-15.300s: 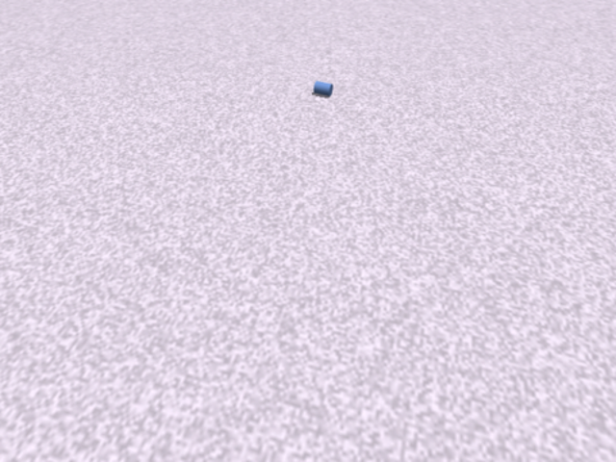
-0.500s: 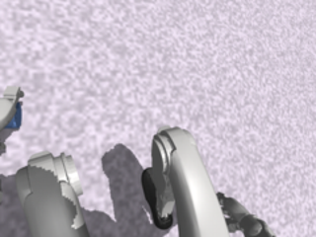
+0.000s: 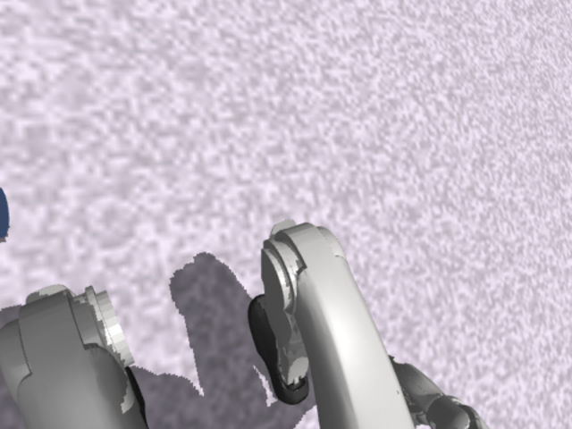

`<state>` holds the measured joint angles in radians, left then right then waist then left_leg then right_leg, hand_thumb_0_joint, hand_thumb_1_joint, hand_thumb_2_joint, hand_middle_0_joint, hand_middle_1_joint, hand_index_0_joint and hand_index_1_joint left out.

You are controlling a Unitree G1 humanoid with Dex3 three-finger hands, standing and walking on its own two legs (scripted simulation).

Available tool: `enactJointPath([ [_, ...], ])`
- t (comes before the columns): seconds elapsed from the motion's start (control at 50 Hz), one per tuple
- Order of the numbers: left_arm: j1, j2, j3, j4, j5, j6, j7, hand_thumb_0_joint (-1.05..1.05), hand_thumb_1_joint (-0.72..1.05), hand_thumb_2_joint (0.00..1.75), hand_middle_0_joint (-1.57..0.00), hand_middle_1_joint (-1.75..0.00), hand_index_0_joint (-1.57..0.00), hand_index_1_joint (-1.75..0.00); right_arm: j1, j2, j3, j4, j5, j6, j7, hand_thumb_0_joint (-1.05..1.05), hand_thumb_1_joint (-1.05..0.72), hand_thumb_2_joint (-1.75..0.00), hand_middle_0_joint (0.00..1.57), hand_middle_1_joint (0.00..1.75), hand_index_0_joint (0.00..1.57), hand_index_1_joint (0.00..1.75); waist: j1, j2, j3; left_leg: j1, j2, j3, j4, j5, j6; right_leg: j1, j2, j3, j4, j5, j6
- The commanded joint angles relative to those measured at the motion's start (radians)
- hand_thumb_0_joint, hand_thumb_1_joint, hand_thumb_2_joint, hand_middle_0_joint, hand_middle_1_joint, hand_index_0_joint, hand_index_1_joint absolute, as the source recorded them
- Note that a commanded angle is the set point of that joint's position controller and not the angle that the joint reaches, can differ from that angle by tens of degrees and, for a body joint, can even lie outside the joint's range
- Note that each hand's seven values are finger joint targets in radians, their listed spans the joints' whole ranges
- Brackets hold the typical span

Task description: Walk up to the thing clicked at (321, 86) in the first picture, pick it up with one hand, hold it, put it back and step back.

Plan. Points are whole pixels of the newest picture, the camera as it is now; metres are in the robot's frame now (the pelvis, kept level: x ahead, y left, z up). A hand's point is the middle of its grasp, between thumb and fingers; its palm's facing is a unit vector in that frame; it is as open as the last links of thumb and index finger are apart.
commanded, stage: rest palm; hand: left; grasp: from above
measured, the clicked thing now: out of the picture +0.44 +0.32 -0.26
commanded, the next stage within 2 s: close in 0.08 s
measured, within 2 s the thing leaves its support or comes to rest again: neither
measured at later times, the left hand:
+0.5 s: hand out of the picture +0.41 +0.30 -0.22, palm faces -0.46 -0.02 -0.89, open 13.5 cm
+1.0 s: hand out of the picture +0.41 +0.29 -0.23, palm faces -0.43 -0.02 -0.90, open 12.7 cm
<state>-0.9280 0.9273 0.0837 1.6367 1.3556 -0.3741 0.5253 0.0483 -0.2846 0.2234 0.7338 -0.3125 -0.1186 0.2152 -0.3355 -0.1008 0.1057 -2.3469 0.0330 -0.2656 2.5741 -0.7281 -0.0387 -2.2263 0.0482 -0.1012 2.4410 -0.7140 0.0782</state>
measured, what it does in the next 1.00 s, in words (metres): stands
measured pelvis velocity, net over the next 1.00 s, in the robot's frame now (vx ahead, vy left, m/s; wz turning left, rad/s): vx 0.00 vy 0.00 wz -0.01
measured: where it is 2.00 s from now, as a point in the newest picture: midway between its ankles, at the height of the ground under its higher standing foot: (213, 401)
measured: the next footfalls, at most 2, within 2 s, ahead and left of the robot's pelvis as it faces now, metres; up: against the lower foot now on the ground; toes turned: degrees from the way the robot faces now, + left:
none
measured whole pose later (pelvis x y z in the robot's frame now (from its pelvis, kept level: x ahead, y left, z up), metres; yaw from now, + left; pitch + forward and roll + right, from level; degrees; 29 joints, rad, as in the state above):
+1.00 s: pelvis +0.00 +0.00 +0.00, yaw -1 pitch +27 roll -12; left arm -0.86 0.87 0.01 1.59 1.43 -0.39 0.69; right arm 0.01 -0.30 0.25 0.76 -0.36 -0.11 0.20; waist -0.31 -0.12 0.08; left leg -2.34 0.04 -0.27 2.58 -0.73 -0.04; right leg -2.22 0.06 -0.11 2.43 -0.70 0.07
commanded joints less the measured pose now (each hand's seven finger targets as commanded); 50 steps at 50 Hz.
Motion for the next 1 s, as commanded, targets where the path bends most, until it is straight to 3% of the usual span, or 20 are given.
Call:
enactJointPath([
  [0.0, -0.209, 0.214, 0.014, -0.157, -0.010, -0.080, 0.051, 0.00, -0.45, 0.92, -0.04, -0.96, -0.08, -0.93, 0.139, -0.318, -0.089, -0.020, -0.013, 0.017, -0.019, 0.00, -0.90, -0.90, 0.20, 0.30, 0.20, 0.30, -0.014, 0.423, -0.681, 0.516, -0.001, 0.144, -0.244, 0.269, 0.052, 0.364, 0.036, -0.132, -0.224, 0.326, -0.087],
  [0.02, -0.204, 0.205, -0.007, -0.134, 0.001, -0.087, 0.062, 0.00, -0.45, 0.92, -0.04, -0.96, -0.07, -0.92, 0.141, -0.311, -0.082, -0.012, -0.014, 0.018, -0.017, 0.00, -0.90, -0.90, 0.20, 0.30, 0.20, 0.30, -0.008, 0.444, -0.651, 0.508, -0.002, 0.151, -0.242, 0.244, 0.050, 0.348, 0.037, -0.124, -0.221, 0.301, -0.092],
  [0.12, -0.194, 0.223, 0.005, -0.184, 0.044, -0.081, 0.158, 0.00, -0.45, 0.93, -0.05, -0.93, -0.07, -0.90, 0.114, -0.320, -0.081, 0.011, -0.033, 0.025, -0.024, 0.00, -0.89, -0.90, 0.20, 0.30, 0.20, 0.30, 0.018, 0.464, -0.686, 0.529, 0.001, 0.148, -0.265, 0.230, 0.040, 0.327, 0.046, -0.123, -0.227, 0.259, -0.101],
  [0.2, -0.183, 0.160, -0.033, -0.126, 0.062, -0.017, 0.222, 0.00, -0.40, 0.94, -0.08, -0.91, -0.10, -0.89, 0.093, -0.319, -0.091, 0.030, -0.042, 0.013, -0.025, 0.00, -0.89, -0.89, 0.20, 0.30, 0.20, 0.30, 0.008, 0.430, -0.637, 0.486, -0.003, 0.152, -0.261, 0.199, 0.043, 0.271, 0.048, -0.117, -0.229, 0.241, -0.102],
  [0.24, -0.196, 0.137, -0.061, -0.115, 0.053, 0.022, 0.236, 0.00, -0.38, 0.93, -0.11, -0.87, -0.13, -0.86, 0.083, -0.315, -0.094, 0.041, -0.033, 0.001, -0.024, 0.00, -0.89, -0.89, 0.20, 0.30, 0.20, 0.30, 0.010, 0.419, -0.627, 0.449, -0.002, 0.154, -0.260, 0.174, 0.043, 0.264, 0.053, -0.105, -0.237, 0.218, -0.105],
  [0.26, -0.214, 0.139, -0.061, -0.110, 0.055, 0.040, 0.238, 0.00, -0.37, 0.92, -0.12, -0.86, -0.14, -0.84, 0.091, -0.322, -0.097, 0.043, -0.033, -0.005, -0.025, 0.00, -0.89, -0.89, 0.20, 0.30, 0.20, 0.30, -0.002, 0.415, -0.629, 0.454, -0.005, 0.155, -0.258, 0.168, 0.047, 0.259, 0.049, -0.104, -0.239, 0.217, -0.103],
  [0.32, -0.239, 0.127, -0.071, -0.103, 0.017, 0.086, 0.222, 0.00, -0.36, 0.90, -0.13, -0.84, -0.15, -0.82, 0.086, -0.325, -0.102, 0.046, -0.014, -0.025, -0.024, 0.00, -0.89, -0.89, 0.20, 0.30, 0.20, 0.30, 0.001, 0.421, -0.639, 0.450, -0.005, 0.150, -0.270, 0.148, 0.049, 0.245, 0.048, -0.107, -0.239, 0.199, -0.105],
  [0.42, -0.274, 0.109, -0.086, -0.088, -0.027, 0.108, 0.143, 0.00, -0.32, 0.85, -0.13, -0.87, -0.17, -0.83, 0.096, -0.329, -0.106, 0.041, 0.014, -0.050, -0.028, 0.00, -0.89, -0.89, 0.20, 0.30, 0.20, 0.30, -0.015, 0.417, -0.630, 0.436, -0.006, 0.148, -0.264, 0.127, 0.054, 0.246, 0.038, -0.116, -0.235, 0.194, -0.101],
  [0.44, -0.270, 0.131, -0.062, -0.087, -0.032, 0.105, 0.126, 0.00, -0.31, 0.84, -0.13, -0.88, -0.17, -0.83, 0.081, -0.331, -0.106, 0.011, 0.018, -0.056, -0.027, 0.00, -0.89, -0.89, 0.20, 0.30, 0.20, 0.30, -0.011, 0.409, -0.628, 0.439, -0.010, 0.147, -0.263, 0.134, 0.055, 0.247, 0.032, -0.121, -0.224, 0.205, -0.100],
  [0.46, -0.272, 0.150, -0.050, -0.096, -0.030, 0.097, 0.108, 0.00, -0.32, 0.85, -0.13, -0.89, -0.17, -0.84, 0.088, -0.337, -0.107, 0.007, 0.022, -0.055, -0.030, 0.00, -0.89, -0.89, 0.20, 0.30, 0.20, 0.30, -0.015, 0.412, -0.640, 0.456, -0.009, 0.144, -0.270, 0.157, 0.054, 0.260, 0.030, -0.129, -0.221, 0.226, -0.095],
  [0.48, -0.256, 0.127, -0.061, -0.065, -0.031, 0.090, 0.089, 0.00, -0.31, 0.84, -0.12, -0.90, -0.17, -0.85, 0.096, -0.333, -0.102, 0.008, 0.022, -0.054, -0.029, 0.00, -0.89, -0.89, 0.20, 0.30, 0.20, 0.30, -0.018, 0.418, -0.622, 0.469, -0.011, 0.141, -0.272, 0.168, 0.051, 0.249, 0.027, -0.139, -0.209, 0.241, -0.093],
  [0.52, -0.227, 0.196, -0.003, -0.064, -0.028, 0.066, 0.069, 0.00, -0.32, 0.85, -0.14, -0.89, -0.17, -0.85, 0.115, -0.334, -0.098, -0.005, 0.019, -0.045, -0.030, 0.00, -0.89, -0.90, 0.20, 0.30, 0.20, 0.30, -0.018, 0.413, -0.623, 0.475, -0.007, 0.137, -0.257, 0.200, 0.050, 0.276, 0.025, -0.140, -0.200, 0.269, -0.092],
  [0.64, -0.220, 0.181, -0.025, -0.125, -0.020, -0.026, 0.024, 0.00, -0.31, 0.85, -0.15, -0.88, -0.18, -0.84, 0.112, -0.319, -0.087, -0.034, 0.002, -0.014, -0.030, 0.00, -0.89, -0.90, 0.20, 0.30, 0.20, 0.30, -0.025, 0.443, -0.642, 0.509, -0.003, 0.144, -0.244, 0.240, 0.046, 0.321, 0.034, -0.132, -0.207, 0.300, -0.092],
  [0.68, -0.215, 0.218, -0.009, -0.140, -0.008, -0.055, 0.041, 0.00, -0.29, 0.83, -0.16, -0.87, -0.20, -0.83, 0.123, -0.322, -0.076, -0.030, -0.004, 0.003, -0.034, 0.00, -0.89, -0.90, 0.20, 0.30, 0.20, 0.30, -0.020, 0.441, -0.661, 0.516, -0.001, 0.136, -0.246, 0.266, 0.044, 0.347, 0.035, -0.139, -0.213, 0.315, -0.091],
  [0.74, -0.202, 0.191, -0.040, -0.157, 0.006, -0.082, 0.075, 0.00, -0.27, 0.83, -0.16, -0.85, -0.20, -0.81, 0.109, -0.317, -0.070, -0.013, -0.020, 0.014, -0.032, 0.00, -0.89, -0.89, 0.20, 0.30, 0.20, 0.30, -0.008, 0.450, -0.658, 0.518, 0.002, 0.136, -0.246, 0.246, 0.044, 0.338, 0.043, -0.128, -0.212, 0.287, -0.097],
  [0.8, -0.193, 0.206, -0.031, -0.173, 0.023, -0.087, 0.123, 0.00, -0.23, 0.80, -0.20, -0.82, -0.23, -0.78, 0.097, -0.325, -0.064, -0.007, -0.036, 0.016, -0.032, 0.00, -0.89, -0.89, 0.20, 0.30, 0.20, 0.30, 0.001, 0.457, -0.643, 0.531, 0.002, 0.134, -0.259, 0.229, 0.042, 0.312, 0.044, -0.139, -0.215, 0.258, -0.099],
  [0.9, -0.173, 0.185, -0.032, -0.141, 0.059, -0.027, 0.214, 0.00, -0.19, 0.78, -0.22, -0.80, -0.26, -0.76, 0.085, -0.327, -0.073, 0.013, -0.044, 0.012, -0.030, 0.00, -0.89, -0.89, 0.20, 0.30, 0.20, 0.30, 0.009, 0.454, -0.644, 0.516, 0.001, 0.142, -0.261, 0.232, 0.037, 0.284, 0.047, -0.127, -0.210, 0.266, -0.102],
  [0.98, -0.203, 0.148, -0.067, -0.132, 0.040, 0.040, 0.239, 0.00, -0.17, 0.74, -0.25, -0.75, -0.29, -0.72, 0.081, -0.325, -0.078, 0.031, -0.034, -0.008, -0.024, 0.00, -0.89, -0.89, 0.20, 0.30, 0.20, 0.30, -0.003, 0.436, -0.632, 0.464, 0.000, 0.139, -0.259, 0.192, 0.042, 0.269, 0.052, -0.120, -0.228, 0.245, -0.103],
])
